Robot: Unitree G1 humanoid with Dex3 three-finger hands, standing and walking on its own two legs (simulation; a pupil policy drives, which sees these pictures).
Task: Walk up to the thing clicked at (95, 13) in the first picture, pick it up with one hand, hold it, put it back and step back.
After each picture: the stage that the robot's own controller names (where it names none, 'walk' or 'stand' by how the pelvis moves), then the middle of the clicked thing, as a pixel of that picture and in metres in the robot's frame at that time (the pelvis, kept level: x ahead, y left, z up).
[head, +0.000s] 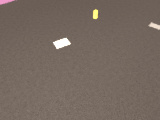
stand; (95, 14) +2.06 -0.22 -0.72
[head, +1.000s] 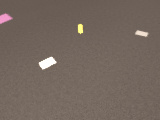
walk; (80, 28) +1.93 +0.16 -0.70
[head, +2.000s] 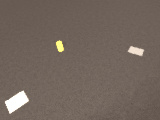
walk; (59, 46) +1.31 +0.39 -0.71
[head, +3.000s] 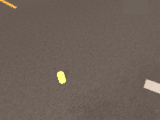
walk; (61, 77) +0.88 +0.29 -0.72
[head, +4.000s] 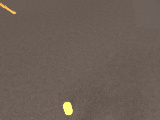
walk; (67, 108) +0.54 +0.18 -0.71
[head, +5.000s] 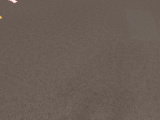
stand; out of the picture +0.37 +0.18 -0.70
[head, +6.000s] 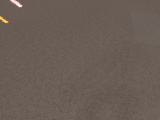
stand; out of the picture +0.33 +0.16 -0.72
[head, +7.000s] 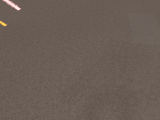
stand; out of the picture +0.34 +0.17 -0.73
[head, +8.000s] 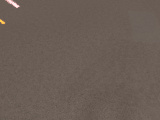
stand; out of the picture +0.33 +0.17 -0.73
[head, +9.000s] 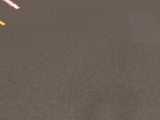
stand; out of the picture +0.32 +0.17 -0.73
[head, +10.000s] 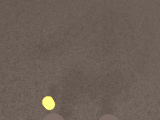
go down; (48, 103) +0.36 +0.19 -0.56
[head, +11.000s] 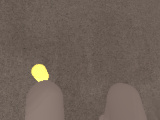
go down; (40, 73) +0.40 +0.23 -0.32
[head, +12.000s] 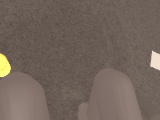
close in; out of the picture +0.37 +0.26 -0.24
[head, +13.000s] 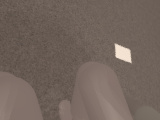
close; out of the picture +0.37 +0.28 -0.21
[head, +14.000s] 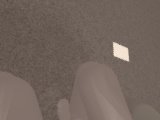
lift; out of the picture +0.36 +0.28 -0.21
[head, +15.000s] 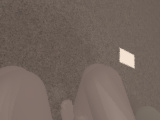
lift; out of the picture +0.31 +0.26 -0.21
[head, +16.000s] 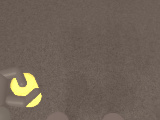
lift; (27, 91) +0.31 +0.19 +0.00
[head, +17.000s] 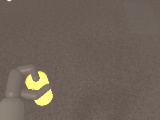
hold; (40, 89) +0.33 +0.16 +0.02
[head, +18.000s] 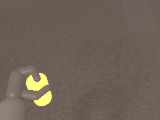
hold; (39, 90) +0.33 +0.17 +0.00
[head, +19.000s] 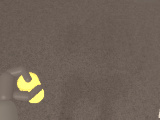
crouch; (31, 88) +0.34 +0.18 -0.07
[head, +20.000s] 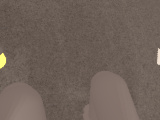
lower; out of the picture +0.43 +0.27 -0.13
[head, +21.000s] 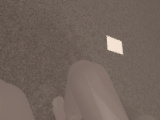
lower; out of the picture +0.39 +0.30 -0.22
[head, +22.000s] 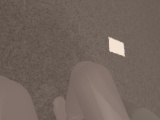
lower; out of the picture +0.39 +0.30 -0.22
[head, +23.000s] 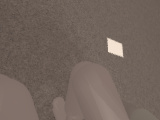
lower; out of the picture +0.38 +0.30 -0.22
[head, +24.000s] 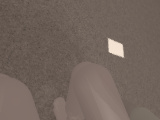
lower; out of the picture +0.38 +0.30 -0.22
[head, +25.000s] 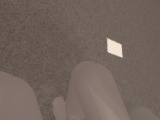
open; out of the picture +0.36 +0.28 -0.22
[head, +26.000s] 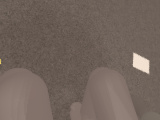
stand; out of the picture +0.37 +0.27 -0.24
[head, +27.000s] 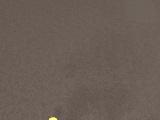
stand; out of the picture +0.34 +0.18 -0.61
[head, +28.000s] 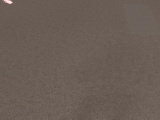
stand; out of the picture +0.36 +0.19 -0.66
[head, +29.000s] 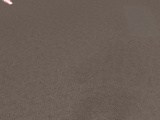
stand; out of the picture +0.34 +0.18 -0.67
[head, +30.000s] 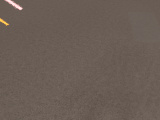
stand; out of the picture +0.38 +0.17 -0.72
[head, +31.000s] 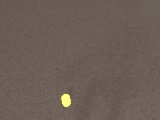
walk; (66, 100) +0.47 +0.12 -0.70
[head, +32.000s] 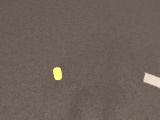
walk; (57, 73) +0.72 +0.19 -0.70
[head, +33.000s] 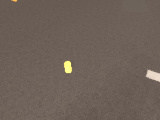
stand; (67, 67) +0.99 +0.19 -0.70
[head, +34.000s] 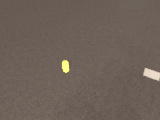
stand; (65, 66) +0.97 +0.19 -0.72
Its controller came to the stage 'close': yes
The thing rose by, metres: 0.70
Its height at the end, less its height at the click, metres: +0.00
